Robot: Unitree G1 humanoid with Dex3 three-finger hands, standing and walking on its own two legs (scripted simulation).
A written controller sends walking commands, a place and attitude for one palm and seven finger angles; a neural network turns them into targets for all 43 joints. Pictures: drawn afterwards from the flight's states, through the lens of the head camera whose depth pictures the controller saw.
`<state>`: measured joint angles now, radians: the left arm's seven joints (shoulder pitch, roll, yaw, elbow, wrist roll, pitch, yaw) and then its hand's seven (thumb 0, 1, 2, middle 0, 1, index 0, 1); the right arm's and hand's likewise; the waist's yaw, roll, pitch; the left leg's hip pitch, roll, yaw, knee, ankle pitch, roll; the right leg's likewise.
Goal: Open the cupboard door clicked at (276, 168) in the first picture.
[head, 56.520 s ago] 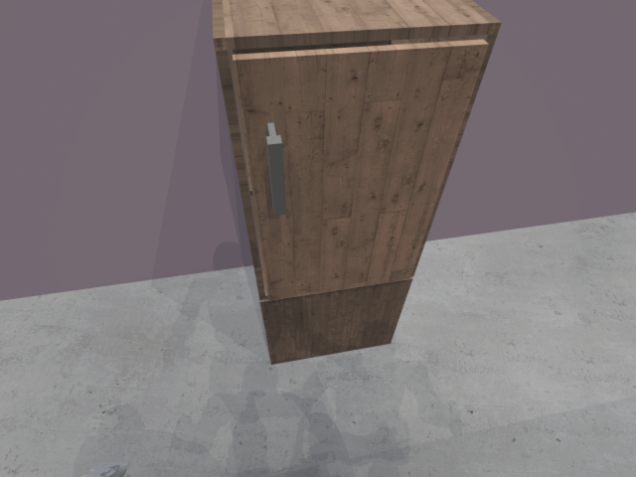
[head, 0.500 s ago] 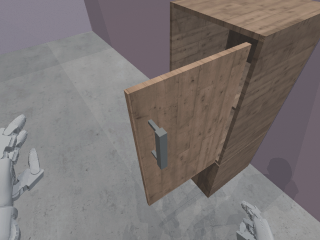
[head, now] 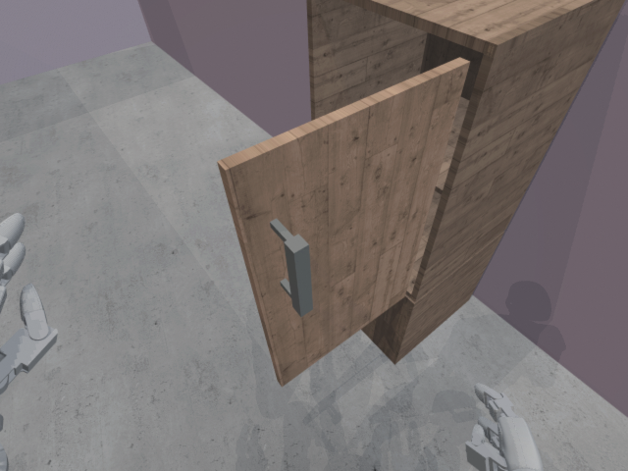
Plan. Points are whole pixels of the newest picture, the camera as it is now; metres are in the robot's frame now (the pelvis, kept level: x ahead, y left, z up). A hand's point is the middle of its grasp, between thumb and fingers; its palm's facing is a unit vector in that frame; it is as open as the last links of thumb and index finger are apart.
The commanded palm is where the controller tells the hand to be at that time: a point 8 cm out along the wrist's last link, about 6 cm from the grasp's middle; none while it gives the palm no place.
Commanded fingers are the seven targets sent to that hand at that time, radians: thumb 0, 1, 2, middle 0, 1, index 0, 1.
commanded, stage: step back with the hand held close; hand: left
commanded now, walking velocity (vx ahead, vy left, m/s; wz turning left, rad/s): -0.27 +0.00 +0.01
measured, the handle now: (291, 269) +0.35 +0.06 +0.07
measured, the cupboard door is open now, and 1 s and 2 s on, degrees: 88 88 88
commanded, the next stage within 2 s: stop stepping back and stand still in 1.04 s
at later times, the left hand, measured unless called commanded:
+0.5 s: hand out of the picture +0.12 +0.28 +0.15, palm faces +0.48 -0.73 -0.48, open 7.4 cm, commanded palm +0.06 +0.31 +0.17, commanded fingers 0.00 0.90 0.90 -0.20 -0.30 -0.20 -0.30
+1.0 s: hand out of the picture +0.04 +0.28 +0.15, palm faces +0.53 -0.70 -0.48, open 7.4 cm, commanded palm -0.04 +0.31 +0.17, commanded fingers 0.00 0.90 0.90 -0.20 -0.30 -0.20 -0.30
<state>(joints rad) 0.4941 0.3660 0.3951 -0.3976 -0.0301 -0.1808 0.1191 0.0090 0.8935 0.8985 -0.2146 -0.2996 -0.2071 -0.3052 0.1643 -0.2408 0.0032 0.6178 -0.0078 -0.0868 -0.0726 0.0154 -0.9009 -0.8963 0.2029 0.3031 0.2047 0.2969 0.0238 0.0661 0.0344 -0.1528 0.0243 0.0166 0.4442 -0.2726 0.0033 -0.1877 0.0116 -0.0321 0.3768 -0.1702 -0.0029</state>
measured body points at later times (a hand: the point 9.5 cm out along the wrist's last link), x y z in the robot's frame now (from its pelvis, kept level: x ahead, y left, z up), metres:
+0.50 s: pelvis -0.08 +0.01 -0.02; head -0.07 +0.02 +0.43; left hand +0.09 +0.32 +0.18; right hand +0.09 -0.22 -0.10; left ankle -0.02 +0.11 -0.74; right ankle +0.02 -0.12 -0.74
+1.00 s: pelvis -0.15 +0.00 -0.03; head -0.12 +0.02 +0.42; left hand +0.00 +0.31 +0.18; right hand +0.04 -0.23 -0.11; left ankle -0.08 +0.11 -0.71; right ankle -0.03 -0.12 -0.74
